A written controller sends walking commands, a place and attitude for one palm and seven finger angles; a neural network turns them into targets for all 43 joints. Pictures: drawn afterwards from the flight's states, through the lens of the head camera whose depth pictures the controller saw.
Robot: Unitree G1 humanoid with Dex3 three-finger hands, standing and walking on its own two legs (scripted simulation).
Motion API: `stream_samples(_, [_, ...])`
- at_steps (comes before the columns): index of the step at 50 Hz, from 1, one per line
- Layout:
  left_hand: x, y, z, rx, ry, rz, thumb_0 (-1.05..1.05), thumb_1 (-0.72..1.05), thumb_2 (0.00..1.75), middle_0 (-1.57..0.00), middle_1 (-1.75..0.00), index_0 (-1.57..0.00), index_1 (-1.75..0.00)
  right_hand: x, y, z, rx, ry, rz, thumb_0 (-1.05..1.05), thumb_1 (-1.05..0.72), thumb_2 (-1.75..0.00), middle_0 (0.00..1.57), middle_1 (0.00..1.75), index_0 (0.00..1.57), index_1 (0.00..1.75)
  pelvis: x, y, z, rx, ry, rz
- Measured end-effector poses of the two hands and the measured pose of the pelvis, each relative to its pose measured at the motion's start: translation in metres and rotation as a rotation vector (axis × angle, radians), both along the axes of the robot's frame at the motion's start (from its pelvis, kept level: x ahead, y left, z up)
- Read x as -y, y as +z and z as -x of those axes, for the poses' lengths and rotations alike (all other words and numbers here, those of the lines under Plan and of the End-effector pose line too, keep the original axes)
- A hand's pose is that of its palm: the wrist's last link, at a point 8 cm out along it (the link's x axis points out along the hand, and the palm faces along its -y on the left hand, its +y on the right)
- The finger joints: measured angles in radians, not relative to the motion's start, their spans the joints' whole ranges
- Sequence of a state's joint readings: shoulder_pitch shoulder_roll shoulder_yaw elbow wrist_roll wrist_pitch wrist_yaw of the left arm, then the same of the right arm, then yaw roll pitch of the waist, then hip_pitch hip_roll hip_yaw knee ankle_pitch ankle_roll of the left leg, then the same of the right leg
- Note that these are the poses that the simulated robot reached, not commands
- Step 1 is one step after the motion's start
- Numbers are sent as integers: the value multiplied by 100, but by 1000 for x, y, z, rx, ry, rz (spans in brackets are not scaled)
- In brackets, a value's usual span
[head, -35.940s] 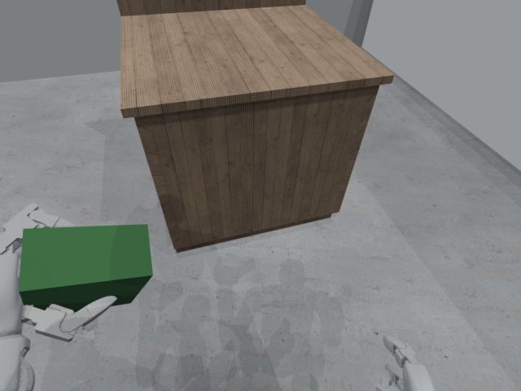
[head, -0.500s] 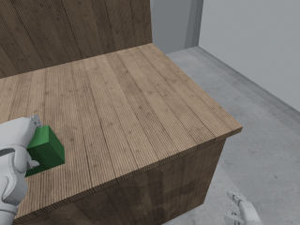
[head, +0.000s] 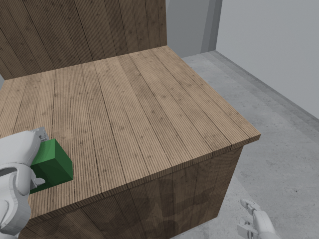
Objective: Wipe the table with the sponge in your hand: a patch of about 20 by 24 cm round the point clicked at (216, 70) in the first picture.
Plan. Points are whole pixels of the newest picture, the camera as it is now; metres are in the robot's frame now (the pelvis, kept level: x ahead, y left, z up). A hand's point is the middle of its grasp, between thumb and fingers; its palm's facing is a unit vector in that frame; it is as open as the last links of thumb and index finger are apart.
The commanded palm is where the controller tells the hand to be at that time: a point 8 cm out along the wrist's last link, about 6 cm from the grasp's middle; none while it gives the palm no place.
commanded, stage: lift the sponge slowly off the table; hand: left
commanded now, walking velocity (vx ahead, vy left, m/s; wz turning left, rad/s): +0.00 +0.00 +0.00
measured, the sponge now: (39, 173) +0.23 +0.34 +0.07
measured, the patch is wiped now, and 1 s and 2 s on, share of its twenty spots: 1.00 1.00 1.00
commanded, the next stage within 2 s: bring the sponge back beside the body in 1.92 s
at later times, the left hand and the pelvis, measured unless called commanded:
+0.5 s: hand (31, 161) +0.23 +0.33 +0.12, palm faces +0.04 -0.04 -1.00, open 10.2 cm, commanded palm +0.20 +0.32 +0.19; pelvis -0.01 +0.00 +0.00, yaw +1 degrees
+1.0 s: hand (28, 151) +0.23 +0.32 +0.16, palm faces +0.08 -0.03 -1.00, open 10.1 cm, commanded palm +0.20 +0.32 +0.23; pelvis -0.01 -0.01 +0.01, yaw +1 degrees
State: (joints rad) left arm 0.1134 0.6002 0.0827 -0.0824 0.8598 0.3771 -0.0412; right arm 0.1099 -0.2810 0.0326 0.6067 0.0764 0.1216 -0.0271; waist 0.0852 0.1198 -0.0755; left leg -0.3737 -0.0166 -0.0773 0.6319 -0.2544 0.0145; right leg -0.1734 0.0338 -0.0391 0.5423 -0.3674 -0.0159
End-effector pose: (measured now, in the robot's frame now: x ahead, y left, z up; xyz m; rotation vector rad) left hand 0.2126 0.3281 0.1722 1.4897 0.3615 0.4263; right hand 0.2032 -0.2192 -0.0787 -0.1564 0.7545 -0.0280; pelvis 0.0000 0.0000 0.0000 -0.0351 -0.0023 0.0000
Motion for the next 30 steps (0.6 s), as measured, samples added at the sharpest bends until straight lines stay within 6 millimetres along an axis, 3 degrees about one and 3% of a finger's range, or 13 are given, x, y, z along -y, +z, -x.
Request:
stream_samples(13, [1,3,2,1,-27,3,0,-50,107,-69,-137,-70,-138,-12,2,6,26,21,-2,2,-91,-90,20,30,20,30,-2,1,9,19,7,2])
stream_samples(30, [6,8,4,-14,-45,15,0,-51,107,-72,-134,-73,-135,-14,9,-5,63,58,11,2,-91,-90,20,30,20,30,3,4,13,45,17,0])
